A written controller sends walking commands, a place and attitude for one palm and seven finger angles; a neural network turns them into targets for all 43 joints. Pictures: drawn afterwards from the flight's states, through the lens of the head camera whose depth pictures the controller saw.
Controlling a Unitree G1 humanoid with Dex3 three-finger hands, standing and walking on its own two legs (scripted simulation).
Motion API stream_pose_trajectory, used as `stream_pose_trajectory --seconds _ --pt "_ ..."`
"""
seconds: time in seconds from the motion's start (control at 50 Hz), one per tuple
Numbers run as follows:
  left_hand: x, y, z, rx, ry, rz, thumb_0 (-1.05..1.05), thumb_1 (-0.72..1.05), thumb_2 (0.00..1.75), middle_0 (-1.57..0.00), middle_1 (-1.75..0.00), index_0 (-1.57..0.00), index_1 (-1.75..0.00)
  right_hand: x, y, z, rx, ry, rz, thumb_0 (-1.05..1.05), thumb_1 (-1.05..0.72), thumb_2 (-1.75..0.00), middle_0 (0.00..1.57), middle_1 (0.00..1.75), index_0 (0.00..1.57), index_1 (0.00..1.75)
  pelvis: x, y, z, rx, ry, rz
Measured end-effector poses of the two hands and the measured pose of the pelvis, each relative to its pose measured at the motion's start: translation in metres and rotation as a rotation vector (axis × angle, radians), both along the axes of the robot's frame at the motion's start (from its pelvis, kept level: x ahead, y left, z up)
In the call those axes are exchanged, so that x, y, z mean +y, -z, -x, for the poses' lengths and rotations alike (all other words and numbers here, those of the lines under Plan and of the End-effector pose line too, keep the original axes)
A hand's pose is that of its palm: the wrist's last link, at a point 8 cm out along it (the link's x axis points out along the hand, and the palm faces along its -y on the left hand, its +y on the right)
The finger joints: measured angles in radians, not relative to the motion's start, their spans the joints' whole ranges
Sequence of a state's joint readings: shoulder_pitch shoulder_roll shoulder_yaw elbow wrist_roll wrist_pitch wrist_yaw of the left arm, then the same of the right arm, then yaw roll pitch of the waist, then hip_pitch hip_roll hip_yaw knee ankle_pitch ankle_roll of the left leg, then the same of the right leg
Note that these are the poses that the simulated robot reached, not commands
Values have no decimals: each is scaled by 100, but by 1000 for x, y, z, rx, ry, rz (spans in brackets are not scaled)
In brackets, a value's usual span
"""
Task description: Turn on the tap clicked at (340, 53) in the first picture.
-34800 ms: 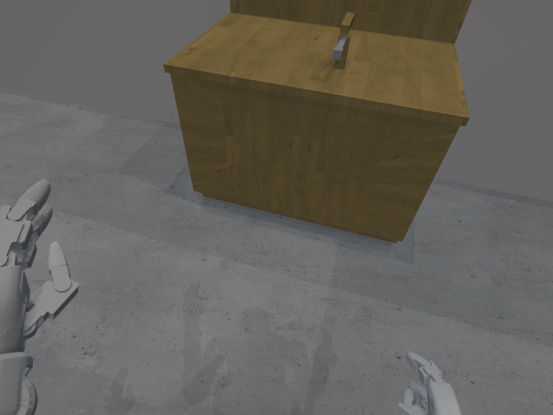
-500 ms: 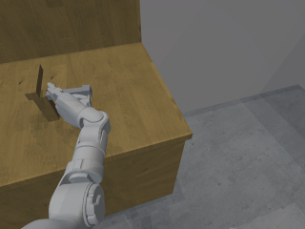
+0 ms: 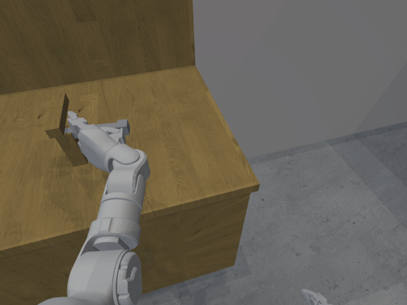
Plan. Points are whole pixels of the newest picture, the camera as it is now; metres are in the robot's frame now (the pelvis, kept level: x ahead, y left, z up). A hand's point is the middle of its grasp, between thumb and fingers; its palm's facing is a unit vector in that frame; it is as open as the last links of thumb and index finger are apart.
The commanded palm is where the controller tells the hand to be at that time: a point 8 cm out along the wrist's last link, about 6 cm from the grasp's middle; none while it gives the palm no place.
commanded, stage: lift the hand up off the lever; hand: left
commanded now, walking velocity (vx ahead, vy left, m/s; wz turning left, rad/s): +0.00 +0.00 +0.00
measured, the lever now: (123, 127) +0.51 +0.21 +0.08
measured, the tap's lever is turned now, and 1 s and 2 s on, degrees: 83 83 83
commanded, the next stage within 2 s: draw the hand back beside the body in 0.70 s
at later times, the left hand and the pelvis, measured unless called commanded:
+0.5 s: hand (121, 130) +0.41 +0.17 +0.15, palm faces +0.78 -0.62 -0.09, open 7.8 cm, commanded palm +0.36 +0.19 +0.16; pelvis +0.00 +0.00 +0.01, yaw +0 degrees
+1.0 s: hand (130, 135) +0.38 +0.15 +0.17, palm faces +0.41 -0.91 -0.05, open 7.8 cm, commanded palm +0.32 +0.21 +0.16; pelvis +0.00 +0.00 +0.01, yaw -3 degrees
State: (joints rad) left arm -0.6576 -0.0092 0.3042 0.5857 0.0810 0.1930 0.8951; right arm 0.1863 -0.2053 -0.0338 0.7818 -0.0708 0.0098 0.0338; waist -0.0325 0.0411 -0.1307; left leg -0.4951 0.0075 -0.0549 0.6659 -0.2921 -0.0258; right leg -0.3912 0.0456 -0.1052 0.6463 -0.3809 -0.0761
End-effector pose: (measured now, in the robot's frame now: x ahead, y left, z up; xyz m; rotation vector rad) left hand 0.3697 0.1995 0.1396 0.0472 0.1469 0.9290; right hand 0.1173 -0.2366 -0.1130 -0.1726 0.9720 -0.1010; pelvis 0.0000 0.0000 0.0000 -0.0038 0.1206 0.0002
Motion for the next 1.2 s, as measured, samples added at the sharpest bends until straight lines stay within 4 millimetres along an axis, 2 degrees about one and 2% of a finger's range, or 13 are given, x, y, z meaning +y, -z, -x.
stream_pose_trajectory --seconds 0.16,0.42,0.6,0.82,0.92,0.98,1.02,1.12,1.2 --pt "3 -7 3 -12 5 1 2 89 90 -15 -16 -15 -15 0 -5 -10 -24 -6 5 1 -91 -90 20 30 20 30 0 -2 -1 -11 -1 -2" --pt "-8 -18 14 -22 35 12 2 89 90 -15 -16 -15 -15 6 -9 -19 -50 -15 -15 1 -91 -90 20 30 20 30 0 -5 0 -44 3 -5" --pt "-5 -26 17 -19 23 4 2 89 90 -15 -16 -15 -15 9 -13 -24 -72 -27 -22 1 -91 -90 20 30 20 30 -2 -7 3 -53 2 -7" --pt "-7 -23 16 -4 27 15 2 89 90 -15 -15 -15 -15 3 -12 -20 -64 -27 -6 1 -91 -90 20 30 20 30 -4 -7 7 -50 -1 -8" --pt "-14 -29 14 -74 315 -47 2 90 90 -15 -16 -15 -15 -3 -18 -12 -69 50 4 1 -91 -90 21 30 20 30 -4 -10 4 -75 28 -17" --pt "-13 -30 22 -112 485 -35 2 89 90 -16 -16 -16 -15 -8 -24 -5 -83 100 14 1 -91 -90 21 30 20 30 -4 -13 2 -106 48 -16" --pt "-8 -28 32 -122 521 -10 1 89 90 -16 -17 -16 -16 -10 -28 -3 -96 121 22 1 -91 -90 20 30 20 30 -3 -15 1 -125 58 -12" --pt "17 -18 64 -95 656 -133 1 89 90 -17 -18 -17 -17 -14 -38 -1 -155 132 17 1 -91 -90 20 30 20 30 -1 -19 1 -172 72 -5" --pt "32 -25 90 -113 714 -236 2 89 90 -17 -19 -17 -18 -12 -43 -6 -187 92 32 1 -91 -90 20 30 20 30 3 -21 4 -196 65 0"
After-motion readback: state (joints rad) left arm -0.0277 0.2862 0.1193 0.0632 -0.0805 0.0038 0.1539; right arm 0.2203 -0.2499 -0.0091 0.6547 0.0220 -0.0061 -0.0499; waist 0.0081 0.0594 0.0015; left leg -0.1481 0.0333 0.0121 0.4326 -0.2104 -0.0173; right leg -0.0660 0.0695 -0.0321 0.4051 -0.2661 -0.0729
